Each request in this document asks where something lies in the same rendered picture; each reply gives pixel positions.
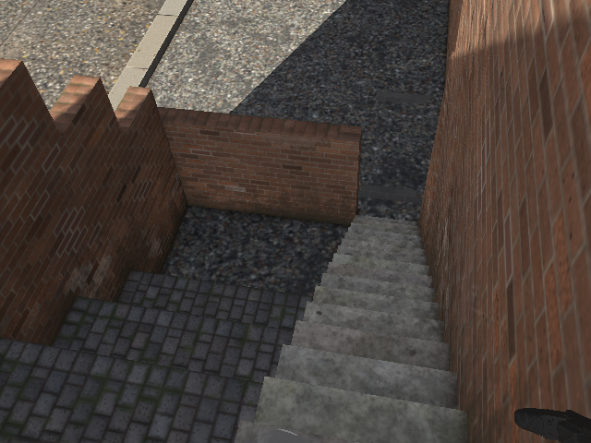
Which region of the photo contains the robot right hand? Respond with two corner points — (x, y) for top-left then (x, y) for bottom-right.
(514, 408), (591, 443)

